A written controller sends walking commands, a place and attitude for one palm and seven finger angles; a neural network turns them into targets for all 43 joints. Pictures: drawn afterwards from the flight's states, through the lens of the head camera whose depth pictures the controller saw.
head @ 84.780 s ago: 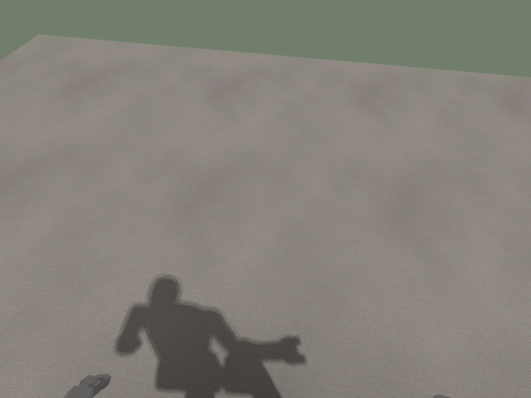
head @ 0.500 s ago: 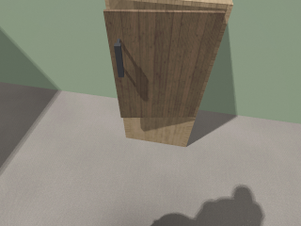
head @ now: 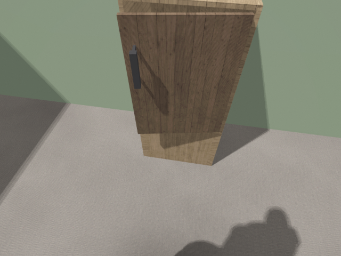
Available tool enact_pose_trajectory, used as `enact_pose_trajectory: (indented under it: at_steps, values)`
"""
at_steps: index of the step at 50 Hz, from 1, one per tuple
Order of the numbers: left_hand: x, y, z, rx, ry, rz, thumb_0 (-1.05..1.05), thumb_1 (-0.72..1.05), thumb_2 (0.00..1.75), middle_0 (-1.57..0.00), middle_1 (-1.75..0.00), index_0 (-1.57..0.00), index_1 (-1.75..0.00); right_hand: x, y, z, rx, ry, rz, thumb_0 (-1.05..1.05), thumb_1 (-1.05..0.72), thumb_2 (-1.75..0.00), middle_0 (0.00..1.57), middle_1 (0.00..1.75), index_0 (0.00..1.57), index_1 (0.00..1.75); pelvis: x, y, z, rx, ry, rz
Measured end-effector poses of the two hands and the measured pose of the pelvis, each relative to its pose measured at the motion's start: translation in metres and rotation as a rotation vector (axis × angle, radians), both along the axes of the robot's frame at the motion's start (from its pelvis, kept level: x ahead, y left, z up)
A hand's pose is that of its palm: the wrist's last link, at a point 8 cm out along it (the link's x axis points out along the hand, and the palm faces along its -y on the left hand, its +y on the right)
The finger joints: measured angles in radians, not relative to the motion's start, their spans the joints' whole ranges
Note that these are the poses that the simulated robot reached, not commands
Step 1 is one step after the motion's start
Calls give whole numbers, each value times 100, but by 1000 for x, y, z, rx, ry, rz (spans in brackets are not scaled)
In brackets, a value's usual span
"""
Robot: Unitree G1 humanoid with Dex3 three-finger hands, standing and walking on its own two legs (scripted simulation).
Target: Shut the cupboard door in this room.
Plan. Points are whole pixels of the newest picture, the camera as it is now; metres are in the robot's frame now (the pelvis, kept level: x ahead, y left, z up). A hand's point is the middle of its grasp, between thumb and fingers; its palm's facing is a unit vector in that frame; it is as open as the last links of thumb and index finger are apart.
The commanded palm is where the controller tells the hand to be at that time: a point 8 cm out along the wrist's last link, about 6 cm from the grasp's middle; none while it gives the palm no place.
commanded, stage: look again from close up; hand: left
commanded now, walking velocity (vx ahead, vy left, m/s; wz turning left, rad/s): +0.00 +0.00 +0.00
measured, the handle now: (136, 67) +0.71 +0.18 +0.04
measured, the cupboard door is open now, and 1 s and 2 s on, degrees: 11 11 11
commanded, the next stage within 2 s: shuffle to correct the standing spot in 0.36 s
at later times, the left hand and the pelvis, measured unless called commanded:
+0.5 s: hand out of the picture -0.02 +0.14 -0.17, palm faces +0.03 -0.99 -0.14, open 7.4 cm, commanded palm none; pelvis +0.01 +0.00 +0.00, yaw +0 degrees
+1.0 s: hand out of the picture +0.08 +0.18 -0.19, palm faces +0.12 -0.99 -0.10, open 7.4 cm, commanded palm none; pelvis +0.14 +0.03 +0.00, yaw +4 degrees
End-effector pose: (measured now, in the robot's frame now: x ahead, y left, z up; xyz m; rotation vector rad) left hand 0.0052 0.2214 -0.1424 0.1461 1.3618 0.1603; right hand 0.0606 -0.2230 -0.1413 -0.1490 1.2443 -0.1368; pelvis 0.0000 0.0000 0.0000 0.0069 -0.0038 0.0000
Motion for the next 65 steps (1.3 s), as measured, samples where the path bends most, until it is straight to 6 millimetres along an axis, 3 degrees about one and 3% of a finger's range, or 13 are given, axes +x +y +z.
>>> enact_pose_trajectory:
  at_steps: [6, 13, 18, 24, 32, 36, 39, 44, 48, 57, 61, 65]
  values:
    - [-3, -3, 1, -11, 7, -6, 1, 92, 90, -20, -29, -20, -30, -36, -5, 0, -10, 93, -15, 0, -92, -90, 20, 30, 20, 30, 2, -1, 3, 0, -1, 2]
    - [-11, -11, 0, -31, 38, -2, 1, 91, 90, -20, -29, -20, -30, -73, 5, -1, 15, 194, -34, 0, -91, -90, 20, 30, 20, 30, 6, -2, 4, 1, -4, 3]
    - [-17, -18, -1, -47, 63, 6, 1, 91, 90, -20, -29, -20, -30, -85, 16, -2, 40, 229, -45, 1, -91, -90, 20, 30, 20, 30, 8, -2, 5, 1, -4, 2]
    - [-24, -26, -2, -63, 85, 18, 1, 91, 90, -20, -29, -20, -30, -84, 26, -3, 61, 235, -49, 1, -91, -90, 20, 30, 20, 30, 12, -2, 5, 2, -2, 2]
    - [-29, -30, -10, -83, 110, 63, 1, 90, 90, -20, -29, -20, -30, -70, 24, -7, 57, 235, -47, 0, -91, -90, 20, 30, 20, 30, 29, -3, -2, 6, 9, 23]
    - [-29, -27, -17, -85, 118, 122, 1, 90, 90, -20, -29, -20, -30, -51, 18, -10, 32, 247, -21, 1, -91, -90, 20, 30, 20, 30, 48, 0, -10, -13, 21, 52]
    - [-31, -24, -23, -94, 140, 170, 1, 90, 90, -20, -29, -20, -30, -21, 16, -9, 1, 243, 13, 1, -91, -90, 20, 30, 20, 30, 67, 6, -14, -30, 25, 82]
    - [-26, -15, -33, -135, 252, 168, 1, 90, 90, -20, -29, -20, -30, 49, 22, -8, -59, 110, 32, 1, -91, -90, 20, 30, 20, 30, 101, 24, -24, -14, 18, 67]
    - [25, 2, -25, -128, 234, 124, 1, 91, 90, -20, -29, -20, -30, 74, 32, 4, -64, 70, 9, 0, -91, -90, 20, 30, 20, 30, 127, 31, -12, -17, 18, 58]
    - [194, 35, -9, -43, -31, 86, 2, 94, 90, -20, -29, -20, -30, 83, 49, 16, -1, 253, 10, 0, -90, -90, 20, 30, 20, 30, 186, 22, 4, -33, 35, 90]
    - [266, 32, -7, -20, -98, 35, 2, 94, 90, -20, -29, -19, -30, 94, 42, 9, 21, 324, -17, 0, -90, -90, 21, 30, 20, 30, 218, 12, -2, -23, 34, 90]
    - [332, 16, -14, 0, -169, -9, 1, 92, 90, -20, -29, -19, -30, 116, 21, -10, 33, 382, -47, 0, -90, -90, 21, 30, 20, 30, 261, -5, -19, -8, 25, 97]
